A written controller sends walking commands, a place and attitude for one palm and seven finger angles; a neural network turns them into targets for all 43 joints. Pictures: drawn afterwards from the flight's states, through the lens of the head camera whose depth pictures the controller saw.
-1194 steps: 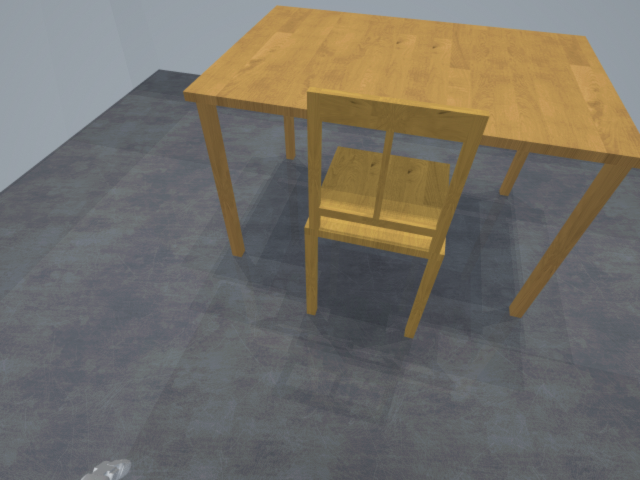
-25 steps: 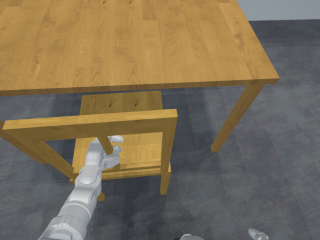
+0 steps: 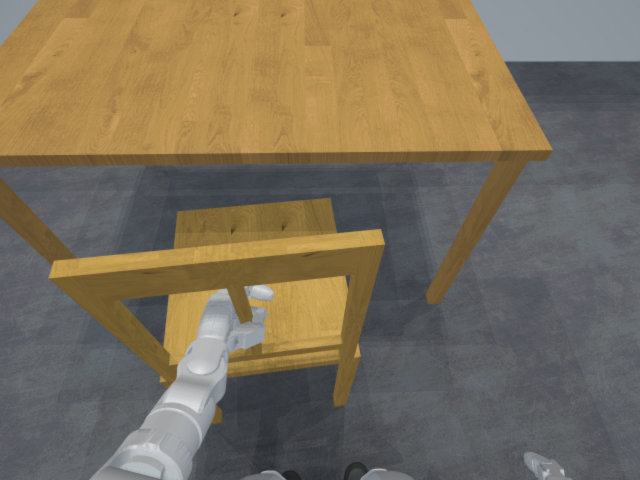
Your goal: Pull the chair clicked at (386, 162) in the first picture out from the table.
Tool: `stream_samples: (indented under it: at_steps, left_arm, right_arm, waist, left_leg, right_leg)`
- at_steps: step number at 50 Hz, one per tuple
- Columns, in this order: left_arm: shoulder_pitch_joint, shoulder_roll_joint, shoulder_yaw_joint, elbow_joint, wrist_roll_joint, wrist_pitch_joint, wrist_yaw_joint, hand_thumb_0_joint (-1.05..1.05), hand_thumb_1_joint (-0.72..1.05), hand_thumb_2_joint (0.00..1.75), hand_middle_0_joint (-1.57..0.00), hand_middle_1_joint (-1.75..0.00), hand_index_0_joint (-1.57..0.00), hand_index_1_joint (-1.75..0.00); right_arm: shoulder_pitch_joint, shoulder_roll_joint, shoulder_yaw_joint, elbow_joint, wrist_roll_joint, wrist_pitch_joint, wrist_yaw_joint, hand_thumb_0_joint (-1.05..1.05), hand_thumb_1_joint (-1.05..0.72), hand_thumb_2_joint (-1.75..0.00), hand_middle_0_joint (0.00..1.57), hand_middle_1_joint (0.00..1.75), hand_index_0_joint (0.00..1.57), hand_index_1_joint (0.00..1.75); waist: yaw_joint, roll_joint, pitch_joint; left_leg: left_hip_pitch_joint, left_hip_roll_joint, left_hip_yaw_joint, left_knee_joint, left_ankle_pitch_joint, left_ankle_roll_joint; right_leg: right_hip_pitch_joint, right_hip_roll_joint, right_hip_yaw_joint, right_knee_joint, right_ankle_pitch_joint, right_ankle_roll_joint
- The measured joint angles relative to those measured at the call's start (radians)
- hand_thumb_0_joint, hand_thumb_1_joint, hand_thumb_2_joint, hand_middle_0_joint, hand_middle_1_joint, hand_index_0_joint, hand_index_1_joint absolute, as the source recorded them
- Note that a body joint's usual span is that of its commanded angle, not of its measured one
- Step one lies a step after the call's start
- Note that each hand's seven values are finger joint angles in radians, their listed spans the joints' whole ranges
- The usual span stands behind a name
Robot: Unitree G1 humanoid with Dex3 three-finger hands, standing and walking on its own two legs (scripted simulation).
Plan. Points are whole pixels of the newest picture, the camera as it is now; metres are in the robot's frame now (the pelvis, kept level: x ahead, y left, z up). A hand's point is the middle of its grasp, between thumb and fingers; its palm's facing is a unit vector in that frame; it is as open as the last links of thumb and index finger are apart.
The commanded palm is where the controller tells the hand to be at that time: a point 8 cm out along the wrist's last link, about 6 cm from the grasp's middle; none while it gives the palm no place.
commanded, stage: step backward, pulling the chair out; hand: left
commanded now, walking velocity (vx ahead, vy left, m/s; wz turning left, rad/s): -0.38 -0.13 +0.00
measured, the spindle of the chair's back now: (247, 320) +0.35 +0.11 -0.09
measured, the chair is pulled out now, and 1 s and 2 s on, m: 0.15 0.35 0.53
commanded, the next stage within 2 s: stop walking, hand still on the chair in 1.68 s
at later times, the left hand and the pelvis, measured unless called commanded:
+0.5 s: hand (253, 388) +0.24 +0.09 -0.07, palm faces -0.01 -0.98 -0.20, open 5.0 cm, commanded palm +0.22 +0.14 -0.07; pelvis -0.10 -0.04 +0.00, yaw -6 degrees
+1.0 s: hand out of the picture +0.13 +0.08 -0.07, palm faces -0.07 -0.98 -0.17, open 4.9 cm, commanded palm +0.13 +0.14 -0.07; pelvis -0.19 -0.02 +0.00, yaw -4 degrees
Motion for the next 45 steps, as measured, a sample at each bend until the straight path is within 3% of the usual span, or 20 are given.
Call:
stream_samples:
  at_steps: [2, 7, 12, 15, 19, 22, 25, 28, 30, 32, 36, 38, 40, 42, 45]
  left_arm:
    - [0.006, 0.011, -0.022, -0.009, -0.002, 0.002, -0.004, 0.03, 0.76, 0.81, -0.3, -1.19, -0.49, -1.45]
    - [0.011, 0.006, -0.023, -0.007, -0.014, 0.008, -0.005, 0.03, 0.76, 0.82, -0.3, -1.19, -0.5, -1.45]
    - [-0.013, 0.02, -0.005, 0.01, -0.003, -0.012, 0.003, 0.03, 0.75, 0.85, -0.33, -1.21, -0.49, -1.45]
    - [-0.032, 0.044, 0.024, 0.012, 0.0, -0.021, 0.005, 0.03, 0.75, 0.86, -0.35, -1.22, -0.49, -1.45]
    - [-0.053, 0.073, 0.086, 0.007, -0.005, -0.022, 0.004, 0.02, 0.73, 0.86, -0.38, -1.22, -0.49, -1.45]
    - [-0.042, 0.064, 0.134, -0.001, -0.022, -0.018, -0.001, 0.02, 0.73, 0.85, -0.38, -1.2, -0.49, -1.45]
    - [0.037, 0.062, 0.15, -0.044, -0.012, -0.029, -0.004, 0.02, 0.74, 0.83, -0.37, -1.2, -0.49, -1.45]
    - [0.093, 0.044, 0.146, -0.074, 0.009, -0.028, -0.002, 0.02, 0.74, 0.82, -0.36, -1.21, -0.49, -1.45]
    - [0.097, 0.034, 0.13, -0.075, 0.026, -0.024, -0.004, 0.01, 0.73, 0.83, -0.36, -1.23, -0.49, -1.45]
    - [0.075, 0.029, 0.101, -0.071, 0.035, -0.011, -0.009, 0.0, 0.72, 0.83, -0.37, -1.26, -0.5, -1.45]
    - [-0.014, 0.055, 0.073, -0.06, 0.03, 0.025, -0.004, 0.0, 0.72, 0.84, -0.35, -1.28, -0.5, -1.45]
    - [-0.032, 0.072, 0.074, -0.062, 0.023, 0.044, -0.004, 0.0, 0.73, 0.83, -0.35, -1.28, -0.5, -1.45]
    - [-0.031, 0.081, 0.084, -0.071, 0.014, 0.053, -0.003, 0.01, 0.73, 0.83, -0.34, -1.28, -0.5, -1.45]
    - [-0.016, 0.082, 0.098, -0.086, 0.007, 0.052, -0.002, 0.01, 0.74, 0.83, -0.35, -1.28, -0.49, -1.45]
    - [0.033, 0.075, 0.113, -0.111, 0.0, 0.037, -0.005, 0.01, 0.74, 0.82, -0.35, -1.27, -0.49, -1.45]
  right_arm:
    - [0.0, 0.012, 0.001, -0.002, 0.0, -0.001, 0.0, 0.01, -0.91, -0.9, 0.2, 0.3, 0.2, 0.3]
    - [-0.002, 0.064, 0.02, -0.007, -0.029, -0.019, 0.002, 0.01, -0.91, -0.9, 0.2, 0.3, 0.2, 0.3]
    - [-0.014, 0.138, 0.054, 0.028, -0.05, -0.068, 0.022, 0.01, -0.91, -0.9, 0.2, 0.3, 0.2, 0.3]
    - [-0.03, 0.167, 0.066, 0.038, -0.063, -0.098, 0.034, 0.01, -0.91, -0.9, 0.2, 0.3, 0.2, 0.3]
    - [-0.047, 0.164, 0.06, 0.038, -0.067, -0.119, 0.048, 0.01, -0.9, -0.9, 0.2, 0.3, 0.21, 0.3]
    - [-0.056, 0.12, 0.038, 0.049, -0.058, -0.113, 0.053, 0.01, -0.9, -0.9, 0.2, 0.3, 0.21, 0.3]
    - [-0.034, 0.083, 0.016, 0.067, -0.041, -0.088, 0.044, 0.01, -0.91, -0.9, 0.2, 0.3, 0.21, 0.3]
    - [-0.01, 0.033, -0.002, 0.088, -0.043, -0.081, 0.026, 0.01, -0.91, -0.9, 0.2, 0.3, 0.2, 0.3]
    - [0.001, -0.003, -0.01, 0.098, -0.043, -0.082, 0.01, 0.01, -0.91, -0.9, 0.2, 0.3, 0.2, 0.3]
    - [0.005, -0.035, -0.02, 0.101, -0.04, -0.082, -0.004, 0.01, -0.91, -0.9, 0.2, 0.3, 0.2, 0.3]
    - [-0.04, -0.014, -0.032, 0.074, -0.044, -0.063, 0.006, 0.01, -0.91, -0.9, 0.19, 0.3, 0.2, 0.3]
    - [-0.055, 0.013, -0.024, 0.044, -0.055, -0.067, 0.021, 0.01, -0.91, -0.9, 0.19, 0.3, 0.2, 0.3]
    - [-0.063, 0.043, -0.013, 0.017, -0.061, -0.072, 0.037, 0.01, -0.91, -0.9, 0.19, 0.3, 0.2, 0.3]
    - [-0.073, 0.068, 0.001, -0.003, -0.058, -0.076, 0.05, 0.01, -0.91, -0.9, 0.19, 0.3, 0.2, 0.3]
    - [-0.075, 0.099, 0.018, -0.014, -0.046, -0.066, 0.053, 0.01, -0.91, -0.9, 0.2, 0.3, 0.2, 0.3]
  waist:
    - [0.016, -0.024, 0.005]
    - [0.03, -0.007, 0.013]
    - [0.074, 0.001, 0.024]
    - [0.085, 0.004, 0.034]
    - [0.082, 0.024, 0.055]
    - [0.046, 0.096, 0.096]
    - [0.04, 0.061, 0.077]
    - [0.041, 0.011, 0.044]
    - [0.032, 0.002, 0.027]
    - [0.023, 0.01, 0.021]
    - [0.046, -0.043, 0.072]
    - [0.049, -0.052, 0.079]
    - [0.046, -0.046, 0.077]
    - [0.04, -0.023, 0.087]
    - [0.025, 0.013, 0.089]
  left_leg:
    - [0.01, -0.013, 0.023, -0.004, -0.017, 0.028]
    - [0.008, -0.005, 0.033, -0.018, -0.005, 0.037]
    - [-0.028, 0.04, 0.037, -0.007, 0.015, 0.021]
    - [-0.061, 0.072, 0.043, 0.0, 0.033, 0.006]
    - [-0.114, 0.109, 0.043, 0.023, 0.059, -0.018]
    - [-0.124, 0.148, -0.005, 0.035, 0.071, -0.038]
    - [-0.13, 0.089, -0.044, 0.185, -0.142, -0.065]
    - [-0.094, 0.022, -0.064, 0.287, -0.244, -0.078]
    - [-0.029, 0.017, -0.067, 0.191, -0.197, -0.08]
    - [0.039, 0.032, -0.073, 0.054, -0.064, -0.066]
    - [0.039, 0.014, -0.058, 0.024, -0.07, -0.05]
    - [0.025, 0.026, -0.056, 0.022, -0.054, -0.054]
    - [0.003, 0.041, -0.059, 0.026, -0.039, -0.061]
    - [-0.013, 0.062, -0.07, 0.04, -0.031, -0.071]
    - [-0.037, 0.083, -0.091, 0.074, -0.064, -0.082]
  right_leg:
    - [-0.024, -0.013, 0.023, 0.059, -0.058, 0.01]
    - [-0.068, -0.012, 0.074, 0.318, -0.271, 0.002]
    - [0.026, -0.033, 0.091, 0.273, -0.339, 0.01]
    - [0.075, -0.042, 0.094, 0.222, -0.35, 0.017]
    - [0.137, -0.045, 0.076, 0.091, -0.258, 0.032]
    - [0.165, 0.003, 0.041, 0.035, -0.167, 0.065]
    - [0.145, -0.02, 0.067, 0.057, -0.175, 0.059]
    - [0.128, -0.063, 0.095, 0.057, -0.171, 0.063]
    - [0.119, -0.083, 0.086, 0.06, -0.168, 0.074]
    - [0.101, -0.092, 0.062, 0.092, -0.181, 0.086]
    - [0.061, -0.109, 0.075, 0.134, -0.132, 0.068]
    - [0.046, -0.093, 0.076, 0.152, -0.188, 0.045]
    - [0.048, -0.071, 0.067, 0.142, -0.218, 0.028]
    - [0.056, -0.051, 0.056, 0.093, -0.111, 0.038]
    - [0.063, -0.026, 0.04, 0.059, -0.079, 0.045]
